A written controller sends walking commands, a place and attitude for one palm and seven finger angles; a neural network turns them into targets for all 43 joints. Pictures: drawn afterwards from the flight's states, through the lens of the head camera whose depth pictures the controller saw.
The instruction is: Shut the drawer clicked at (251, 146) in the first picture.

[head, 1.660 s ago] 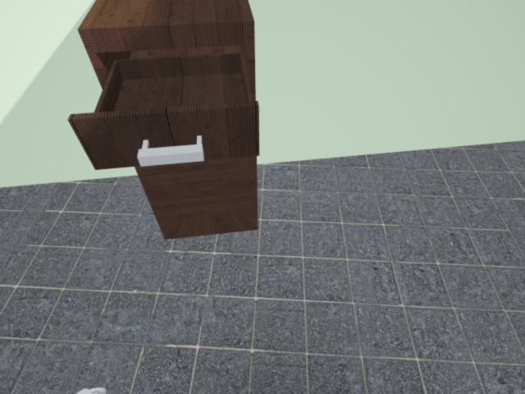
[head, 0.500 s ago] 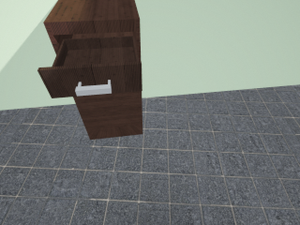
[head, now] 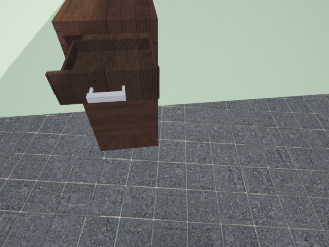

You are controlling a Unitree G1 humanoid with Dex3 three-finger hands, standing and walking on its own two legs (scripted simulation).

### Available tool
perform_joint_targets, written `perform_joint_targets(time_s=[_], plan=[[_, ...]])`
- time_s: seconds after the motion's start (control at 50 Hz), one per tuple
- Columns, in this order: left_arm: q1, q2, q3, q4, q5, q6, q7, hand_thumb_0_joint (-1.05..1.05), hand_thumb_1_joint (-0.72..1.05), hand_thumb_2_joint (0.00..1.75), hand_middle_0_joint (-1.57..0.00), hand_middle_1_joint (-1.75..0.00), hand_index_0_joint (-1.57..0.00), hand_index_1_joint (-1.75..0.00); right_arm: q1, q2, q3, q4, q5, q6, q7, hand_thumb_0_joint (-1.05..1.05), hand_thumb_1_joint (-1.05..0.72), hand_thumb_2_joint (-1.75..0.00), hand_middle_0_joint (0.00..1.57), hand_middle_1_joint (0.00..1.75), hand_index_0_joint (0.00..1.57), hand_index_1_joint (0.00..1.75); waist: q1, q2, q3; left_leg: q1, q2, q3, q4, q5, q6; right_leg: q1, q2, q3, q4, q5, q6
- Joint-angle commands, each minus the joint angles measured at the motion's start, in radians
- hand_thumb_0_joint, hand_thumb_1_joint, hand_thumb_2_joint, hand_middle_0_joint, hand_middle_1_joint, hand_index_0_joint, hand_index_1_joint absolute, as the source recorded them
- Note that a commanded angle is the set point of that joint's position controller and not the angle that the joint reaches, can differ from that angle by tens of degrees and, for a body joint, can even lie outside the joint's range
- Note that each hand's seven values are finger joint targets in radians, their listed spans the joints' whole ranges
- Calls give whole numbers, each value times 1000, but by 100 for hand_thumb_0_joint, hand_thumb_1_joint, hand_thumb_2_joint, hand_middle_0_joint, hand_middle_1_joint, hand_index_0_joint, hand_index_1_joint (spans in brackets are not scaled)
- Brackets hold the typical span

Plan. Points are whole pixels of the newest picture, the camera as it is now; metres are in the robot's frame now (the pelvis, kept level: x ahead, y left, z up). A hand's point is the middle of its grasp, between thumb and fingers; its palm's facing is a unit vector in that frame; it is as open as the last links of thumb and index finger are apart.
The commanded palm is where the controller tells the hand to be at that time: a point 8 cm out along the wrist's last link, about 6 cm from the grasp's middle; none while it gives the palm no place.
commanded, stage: turn to face it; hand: left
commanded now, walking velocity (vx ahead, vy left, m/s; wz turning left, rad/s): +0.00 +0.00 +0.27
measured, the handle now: (107, 93) +0.60 +0.25 +0.02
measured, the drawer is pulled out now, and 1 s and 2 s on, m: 0.29 0.29 0.29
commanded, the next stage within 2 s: take the last steps up to it in 0.34 s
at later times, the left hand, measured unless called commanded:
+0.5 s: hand out of the picture -0.02 +0.20 -0.19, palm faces +0.13 -0.97 -0.20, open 7.4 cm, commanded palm none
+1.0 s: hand out of the picture -0.05 +0.12 -0.17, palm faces +0.26 -0.95 -0.14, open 7.4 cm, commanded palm none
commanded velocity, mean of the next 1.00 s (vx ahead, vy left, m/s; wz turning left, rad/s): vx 0.17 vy -0.03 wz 0.12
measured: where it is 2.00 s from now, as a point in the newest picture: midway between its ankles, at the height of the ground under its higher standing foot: (161, 236)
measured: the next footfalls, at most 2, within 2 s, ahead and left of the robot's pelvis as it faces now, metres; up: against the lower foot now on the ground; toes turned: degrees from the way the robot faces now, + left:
left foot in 1.16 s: +0.24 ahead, +0.15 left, +0.00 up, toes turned +16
right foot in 1.62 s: +0.37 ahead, -0.09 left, +0.00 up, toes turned +0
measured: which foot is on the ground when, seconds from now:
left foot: down 0.00-0.76, up 0.78-1.00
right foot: down 0.00-1.00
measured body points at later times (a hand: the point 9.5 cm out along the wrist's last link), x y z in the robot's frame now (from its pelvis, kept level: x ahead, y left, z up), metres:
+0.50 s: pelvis -0.02 +0.01 -0.02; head -0.01 +0.03 +0.43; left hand -0.03 +0.25 -0.18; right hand +0.04 -0.22 -0.17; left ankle +0.01 +0.13 -0.75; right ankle +0.01 -0.11 -0.75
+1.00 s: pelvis +0.08 +0.00 -0.01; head +0.08 +0.00 +0.44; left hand -0.06 +0.17 -0.16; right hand +0.15 -0.22 -0.16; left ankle +0.12 +0.14 -0.69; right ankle +0.00 -0.10 -0.75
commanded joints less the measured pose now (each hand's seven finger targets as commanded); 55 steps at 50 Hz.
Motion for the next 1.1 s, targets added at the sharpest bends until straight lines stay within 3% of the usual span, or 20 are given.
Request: perform_joint_targets(time_s=[0.0, 0.14, 0.38, 0.42, 0.44, 0.5, 0.54, 0.58, 0.64, 0.68, 0.7, 0.72, 0.74, 0.76, 0.8, 0.86, 0.92, 1.02, 1.06, 1.08], plan=[[4, 128, 23, -58, -7, -3, 20, 0, 90, 90, -20, -30, -20, -30, -8, -121, -25, -56, -2, -5, -8, 0, -90, -90, 20, 30, 20, 30, 6, 23, -38, -32, 96, -95, -27, 106, 31, -10, -126, 71, -37, 51, 0], [45, 85, 26, -73, -6, 10, 32, 0, 90, 90, -20, -30, -20, -30, 34, -67, -27, -68, -1, 13, -8, 0, -90, -90, 20, 30, 20, 30, 10, -6, -37, -83, 79, -103, 46, 138, 30, -20, -142, 52, 15, 70, 1], [80, 45, 53, -110, -1, 26, 36, 0, 90, 90, -20, -30, -20, -30, 88, -2, -53, -103, -5, 30, -9, 0, -90, -90, 20, 30, 20, 30, 6, -31, 17, -187, 33, -124, 148, -35, 46, -133, -183, 47, 4, -212, -33], [84, 35, 54, -117, 1, 28, 36, 0, 90, 90, -20, -30, -20, -30, 102, 3, -55, -109, -6, 30, -10, 0, -90, -90, 20, 30, 20, 30, 2, -24, 9, -193, 37, -144, 137, -54, 53, -138, -171, 36, 18, -237, -32], [97, 19, 53, -107, 2, 25, 34, 0, 90, 90, -20, -30, -20, -30, 116, 5, -51, -105, -12, 28, -10, 0, -90, -90, 20, 30, 20, 30, 0, -10, -13, -192, 38, -156, 115, -137, 57, -129, -157, 23, 21, -312, -20], [127, -7, 51, -98, 12, 24, 20, 0, 90, 90, -20, -30, -20, -30, 150, -15, -58, -100, -24, 20, -10, 0, -90, -90, 20, 30, 20, 30, -2, 101, 31, -261, 67, -264, -29, -494, 91, -141, -81, -26, 107, -440, -2], [139, -53, 45, -94, 16, 17, 10, 0, 90, 90, -20, -30, -20, -30, 180, -51, -69, -93, -21, 9, -19, 0, -90, -90, 20, 30, 20, 30, -12, 214, 54, -248, 160, -456, -166, -618, 162, -176, 2, -81, 307, -303, 4], [161, -79, 38, -85, 18, 5, 3, 0, 90, 90, -20, -30, -20, -30, 190, -51, -73, -86, -15, -4, -26, 0, -90, -90, 20, 30, 20, 30, -12, 230, 48, -182, 194, -496, -192, -560, 211, -239, 3, -52, 419, -284, -7], [181, -92, 38, -83, 10, -12, -7, 0, 90, 90, -20, -30, -20, -30, 201, -38, -76, -76, -17, -14, -28, 0, -90, -90, 20, 30, 20, 30, -3, 173, 31, -127, 176, -421, -132, -387, 211, -210, -7, -51, 324, -303, -10], [259, -105, 38, -55, 6, -23, -8, 0, 90, 90, -20, -30, -20, -30, 196, -24, -74, -71, -12, -15, -30, 0, -90, -90, 20, 30, 20, 30, 29, 132, -2, -165, 130, -338, -31, -297, 176, -39, 5, -70, 109, -197, -7], [300, -80, 46, -32, 8, -30, -4, 0, 90, 90, -20, -30, -20, -30, 196, 0, -72, -70, -8, -17, -28, 0, -90, -90, 20, 30, 20, 30, 45, 58, 4, -286, 82, -266, 71, -287, 141, 110, -32, -22, 17, -172, -18], [364, -12, 63, -18, 13, -36, 7, 0, 90, 90, -20, -30, -20, -30, 173, 55, -60, -90, -1, -22, -23, 0, -90, -90, 20, 30, 20, 30, 76, -117, 31, -496, -11, -123, 273, -275, 90, 251, -188, 185, -100, -293, -67], [427, 50, 77, -9, 13, -34, 16, 0, 90, 90, -20, -30, -20, -30, 115, 79, -57, -133, -8, -30, -15, 0, -90, -90, 20, 30, 20, 30, 104, -248, 70, -605, -51, 18, 466, -331, 59, 245, -380, 416, -227, -366, -145], [434, 31, 70, -3, 7, -42, 20, 0, 90, 90, -20, -30, -20, -30, 73, 38, -72, -140, -19, -30, -7, 0, -90, -90, 20, 30, 20, 30, 87, -114, 88, -608, 4, -12, 586, -304, 59, 169, -403, 447, -240, -394, -187], [370, -36, 54, 1, 7, -54, 22, 0, 90, 90, -20, -30, -20, -30, 77, 55, -76, -115, -20, -23, 4, 0, -90, -90, 20, 30, 20, 30, 42, -111, 177, -604, 61, -4, 691, -186, 52, 75, -343, 329, -241, -263, -181], [372, -80, 41, 6, 10, -66, 26, 0, 90, 90, -20, -30, -20, -30, 83, 99, -75, -103, -20, -17, 12, 0, -90, -90, 20, 30, 20, 30, 15, -88, 174, -568, 79, 51, 712, -103, 34, 61, -281, 162, -208, 60, -169], [419, -83, 37, 27, 12, -72, 31, 0, 90, 90, -20, -30, -20, -30, 32, 120, -73, -120, -14, -14, 19, 0, -90, -90, 20, 30, 20, 30, 23, -108, 157, -543, 78, 99, 641, -78, 26, 82, -258, 101, -187, 258, -168], [457, -74, 41, 60, 13, -65, 35, 0, 90, 90, -20, -30, -20, -30, -68, 141, -63, -152, -8, -31, 26, 0, -90, -90, 20, 30, 20, 30, 44, -139, 135, -394, 36, 167, 403, -55, 48, 90, -223, 48, -139, 413, -146], [427, -64, 49, 57, 9, -65, 35, 0, 90, 90, -20, -30, -20, -30, 7, 130, -67, -133, -8, -40, 15, 0, -90, -90, 20, 30, 20, 30, 0, -128, 85, -229, -7, 189, 303, -52, 70, 83, -198, 13, -28, 561, -135], [417, -64, 51, 57, 5, -64, 34, 0, 90, 90, -20, -30, -20, -30, 113, 114, -70, -99, -12, -47, 4, 0, -90, -90, 20, 30, 20, 30, -45, -99, 26, -77, -25, 196, 222, 7, 80, 59, -174, -10, 101, 605, -118]])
